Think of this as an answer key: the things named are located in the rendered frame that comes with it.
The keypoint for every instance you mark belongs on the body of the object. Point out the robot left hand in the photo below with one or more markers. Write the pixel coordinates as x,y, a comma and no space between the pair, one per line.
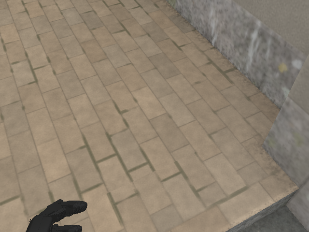
54,213

